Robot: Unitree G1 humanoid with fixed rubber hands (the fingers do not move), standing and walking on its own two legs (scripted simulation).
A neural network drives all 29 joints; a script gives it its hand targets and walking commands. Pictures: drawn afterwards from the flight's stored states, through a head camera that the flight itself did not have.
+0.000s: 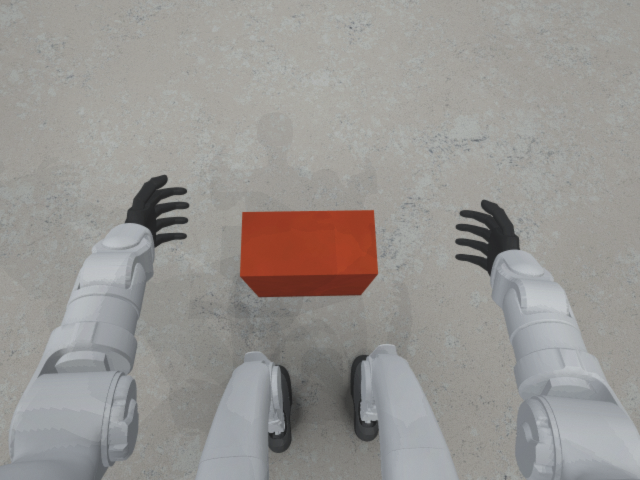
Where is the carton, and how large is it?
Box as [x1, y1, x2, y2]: [240, 210, 377, 296]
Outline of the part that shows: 373,210 242,212 240,276 258,296 360,294 377,274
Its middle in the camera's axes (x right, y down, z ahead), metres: -0.03 +0.05 +0.96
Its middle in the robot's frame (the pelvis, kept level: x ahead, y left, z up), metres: +0.48 +0.01 -0.53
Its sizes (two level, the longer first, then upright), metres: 0.285 0.141 0.298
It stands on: the floor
